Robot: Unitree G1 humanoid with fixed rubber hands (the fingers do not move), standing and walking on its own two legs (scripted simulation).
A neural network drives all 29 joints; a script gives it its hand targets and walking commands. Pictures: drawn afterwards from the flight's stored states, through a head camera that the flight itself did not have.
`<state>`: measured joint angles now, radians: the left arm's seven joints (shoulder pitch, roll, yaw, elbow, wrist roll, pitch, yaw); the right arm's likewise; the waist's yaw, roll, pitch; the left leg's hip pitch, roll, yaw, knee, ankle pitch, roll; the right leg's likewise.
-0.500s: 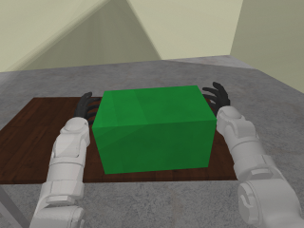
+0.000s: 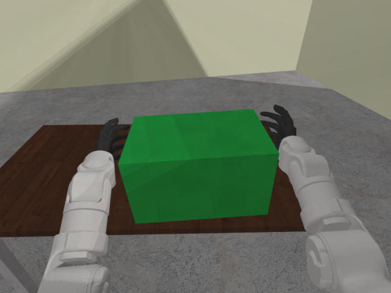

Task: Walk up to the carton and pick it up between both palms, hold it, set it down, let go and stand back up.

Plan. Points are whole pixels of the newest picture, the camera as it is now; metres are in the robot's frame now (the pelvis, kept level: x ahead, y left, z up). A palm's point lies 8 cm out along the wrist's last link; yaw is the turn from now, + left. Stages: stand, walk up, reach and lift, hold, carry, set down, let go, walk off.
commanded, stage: hold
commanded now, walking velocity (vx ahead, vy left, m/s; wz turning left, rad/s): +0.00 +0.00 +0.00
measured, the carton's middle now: (197, 163) +0.39 +0.00 +0.14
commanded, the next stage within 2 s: none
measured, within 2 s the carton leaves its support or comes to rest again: neither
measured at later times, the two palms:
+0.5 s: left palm (105, 155) +0.35 +0.19 +0.19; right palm (285, 141) +0.38 -0.18 +0.20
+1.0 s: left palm (105, 155) +0.36 +0.19 +0.19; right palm (285, 140) +0.38 -0.18 +0.20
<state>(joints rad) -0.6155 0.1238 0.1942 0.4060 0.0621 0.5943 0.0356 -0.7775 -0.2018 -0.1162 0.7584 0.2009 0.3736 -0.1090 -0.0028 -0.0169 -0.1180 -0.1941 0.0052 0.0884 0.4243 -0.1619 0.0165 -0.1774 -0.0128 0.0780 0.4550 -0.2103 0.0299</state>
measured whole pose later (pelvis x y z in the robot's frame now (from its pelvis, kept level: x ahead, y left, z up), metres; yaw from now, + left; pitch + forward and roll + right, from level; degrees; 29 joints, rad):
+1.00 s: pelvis +0.00 +0.00 +0.00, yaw +0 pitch -4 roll +0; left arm -0.62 0.12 0.19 0.41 0.06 0.59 0.03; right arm -0.77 -0.20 -0.12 0.74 0.20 0.38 -0.11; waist 0.00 -0.02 -0.12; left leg -0.19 0.01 0.09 0.42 -0.16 0.02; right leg -0.18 -0.01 0.08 0.45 -0.21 0.03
